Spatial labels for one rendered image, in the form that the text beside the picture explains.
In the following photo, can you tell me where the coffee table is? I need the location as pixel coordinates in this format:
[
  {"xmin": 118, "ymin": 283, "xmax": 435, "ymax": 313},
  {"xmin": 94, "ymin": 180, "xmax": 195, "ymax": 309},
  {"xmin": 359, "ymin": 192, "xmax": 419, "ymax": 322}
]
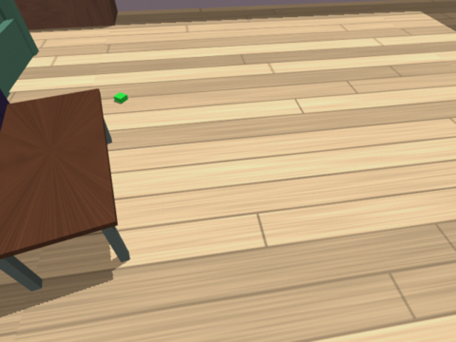
[{"xmin": 0, "ymin": 88, "xmax": 130, "ymax": 291}]

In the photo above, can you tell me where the small box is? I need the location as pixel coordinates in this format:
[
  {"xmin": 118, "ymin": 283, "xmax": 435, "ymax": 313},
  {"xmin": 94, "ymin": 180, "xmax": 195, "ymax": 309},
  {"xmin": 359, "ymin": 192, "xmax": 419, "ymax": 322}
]
[{"xmin": 113, "ymin": 93, "xmax": 128, "ymax": 103}]

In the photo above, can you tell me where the armchair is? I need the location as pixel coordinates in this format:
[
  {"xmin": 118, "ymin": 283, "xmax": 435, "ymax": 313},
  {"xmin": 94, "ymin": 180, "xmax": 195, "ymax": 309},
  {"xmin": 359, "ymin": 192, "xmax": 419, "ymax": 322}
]
[{"xmin": 0, "ymin": 0, "xmax": 38, "ymax": 99}]

